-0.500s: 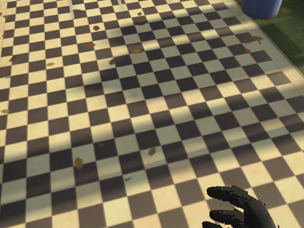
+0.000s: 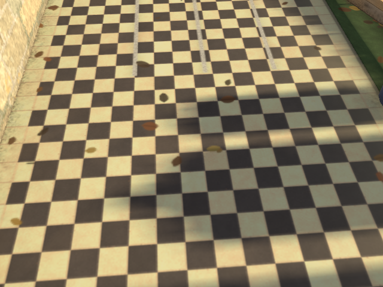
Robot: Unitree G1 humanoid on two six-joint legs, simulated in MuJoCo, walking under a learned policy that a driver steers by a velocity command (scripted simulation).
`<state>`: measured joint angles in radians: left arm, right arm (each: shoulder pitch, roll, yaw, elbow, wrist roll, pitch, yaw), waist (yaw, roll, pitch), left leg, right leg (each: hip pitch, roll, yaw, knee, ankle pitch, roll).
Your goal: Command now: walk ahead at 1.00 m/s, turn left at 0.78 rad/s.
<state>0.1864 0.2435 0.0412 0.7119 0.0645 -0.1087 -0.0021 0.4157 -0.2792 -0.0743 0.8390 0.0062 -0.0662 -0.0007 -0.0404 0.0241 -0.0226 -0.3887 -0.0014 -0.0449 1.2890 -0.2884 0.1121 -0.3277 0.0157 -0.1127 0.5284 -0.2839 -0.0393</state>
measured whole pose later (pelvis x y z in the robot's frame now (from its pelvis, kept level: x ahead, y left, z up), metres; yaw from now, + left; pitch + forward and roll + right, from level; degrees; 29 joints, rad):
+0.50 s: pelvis +0.48 +0.07 -0.01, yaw +20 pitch +0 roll +3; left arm 0.17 0.19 -0.02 0.64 0.04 -0.05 -0.01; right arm 0.41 -0.28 -0.05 0.82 -0.03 -0.07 0.00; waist -0.01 -0.01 0.01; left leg -0.17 -0.20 0.07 0.47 -0.30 0.17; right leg -0.70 -0.13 0.07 1.27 -0.30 0.00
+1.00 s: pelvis +0.98 +0.11 +0.01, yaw -2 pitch +2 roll -1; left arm 0.52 0.30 0.07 0.85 0.00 -0.05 -0.02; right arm 0.05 -0.24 0.05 0.56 -0.06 -0.07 0.02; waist 0.07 0.01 0.00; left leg -0.73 0.13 -0.09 0.96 -0.18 -0.04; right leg -0.08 0.20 0.13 0.34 -0.27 -0.16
